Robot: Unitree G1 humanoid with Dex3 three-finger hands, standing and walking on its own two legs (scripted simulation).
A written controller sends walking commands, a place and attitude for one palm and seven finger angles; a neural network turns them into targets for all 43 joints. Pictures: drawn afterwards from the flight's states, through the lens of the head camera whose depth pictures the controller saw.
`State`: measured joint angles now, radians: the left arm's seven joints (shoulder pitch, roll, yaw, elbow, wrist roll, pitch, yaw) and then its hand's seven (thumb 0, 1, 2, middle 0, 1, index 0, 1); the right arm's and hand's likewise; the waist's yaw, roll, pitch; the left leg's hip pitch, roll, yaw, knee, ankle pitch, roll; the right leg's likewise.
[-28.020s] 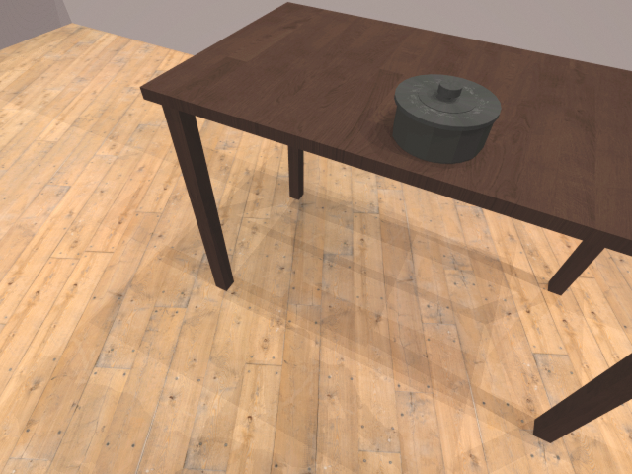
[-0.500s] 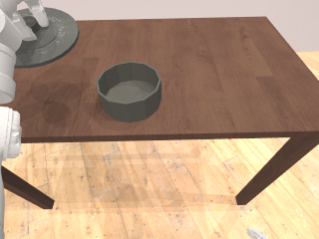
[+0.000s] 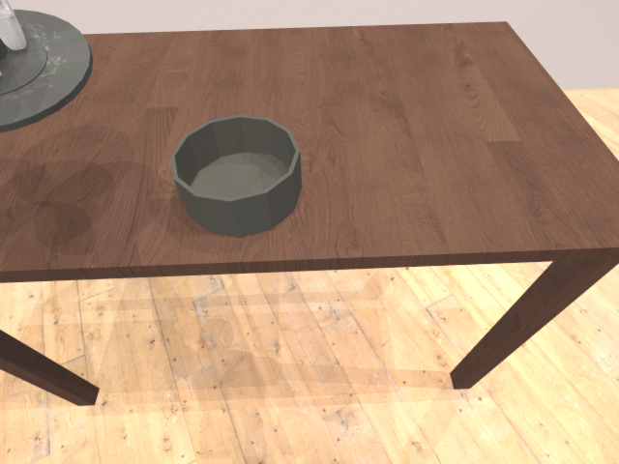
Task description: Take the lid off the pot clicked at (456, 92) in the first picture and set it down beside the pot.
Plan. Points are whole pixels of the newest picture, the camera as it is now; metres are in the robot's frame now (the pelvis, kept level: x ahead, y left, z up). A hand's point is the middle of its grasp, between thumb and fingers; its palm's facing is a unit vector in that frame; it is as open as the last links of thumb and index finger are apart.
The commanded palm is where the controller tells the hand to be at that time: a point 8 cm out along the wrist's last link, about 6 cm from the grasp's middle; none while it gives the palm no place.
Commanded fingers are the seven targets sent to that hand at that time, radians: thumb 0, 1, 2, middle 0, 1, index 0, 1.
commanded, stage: move the lid sideways beside the pot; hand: left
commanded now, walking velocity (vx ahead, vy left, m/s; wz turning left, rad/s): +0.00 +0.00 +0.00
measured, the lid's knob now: out of the picture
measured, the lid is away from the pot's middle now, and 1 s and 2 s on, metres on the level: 0.23 0.24 0.23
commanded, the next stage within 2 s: lower the lid onto the table in 0.06 s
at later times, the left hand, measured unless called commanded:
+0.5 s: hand out of the picture +0.47 +0.31 +0.28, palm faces -0.19 -0.13 -0.97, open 6.8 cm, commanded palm +0.46 +0.31 +0.35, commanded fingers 0.00 0.79 0.85 -0.91 -1.01 -0.90 -1.02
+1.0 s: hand (6, 105) +0.46 +0.31 +0.24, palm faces -0.25 -0.14 -0.96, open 6.8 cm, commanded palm +0.45 +0.31 +0.31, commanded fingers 0.00 0.79 0.85 -0.91 -1.01 -0.90 -1.02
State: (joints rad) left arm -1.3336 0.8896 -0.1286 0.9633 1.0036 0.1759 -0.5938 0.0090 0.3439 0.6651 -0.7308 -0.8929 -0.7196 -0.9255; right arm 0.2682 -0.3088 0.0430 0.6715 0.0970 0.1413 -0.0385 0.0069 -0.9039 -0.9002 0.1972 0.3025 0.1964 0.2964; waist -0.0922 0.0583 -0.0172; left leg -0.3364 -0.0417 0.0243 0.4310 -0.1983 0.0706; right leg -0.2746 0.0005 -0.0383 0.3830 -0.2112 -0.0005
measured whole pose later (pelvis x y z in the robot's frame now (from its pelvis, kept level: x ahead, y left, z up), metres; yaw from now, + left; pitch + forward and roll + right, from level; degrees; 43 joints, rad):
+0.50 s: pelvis +0.01 +0.00 +0.00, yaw +0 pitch +7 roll -1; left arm -1.34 0.85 -0.16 1.02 1.00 0.25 -0.58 0.01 0.35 0.66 -0.73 -0.89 -0.72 -0.93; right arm 0.26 -0.31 0.04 0.67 0.10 0.12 -0.03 0.01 -0.90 -0.90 0.20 0.30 0.20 0.30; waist -0.10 0.05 -0.02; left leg -0.35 -0.04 0.02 0.44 -0.21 0.07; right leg -0.29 0.00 -0.04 0.39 -0.22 0.00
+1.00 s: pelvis +0.00 +0.00 +0.00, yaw +0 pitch +6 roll -1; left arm -1.25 0.83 -0.14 1.03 0.98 0.21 -0.56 0.01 0.35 0.66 -0.73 -0.90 -0.72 -0.93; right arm 0.27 -0.31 0.04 0.67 0.10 0.12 -0.04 0.01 -0.90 -0.90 0.20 0.30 0.20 0.30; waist -0.10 0.04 -0.02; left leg -0.36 -0.04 0.02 0.47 -0.22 0.07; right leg -0.30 0.00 -0.04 0.41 -0.23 0.00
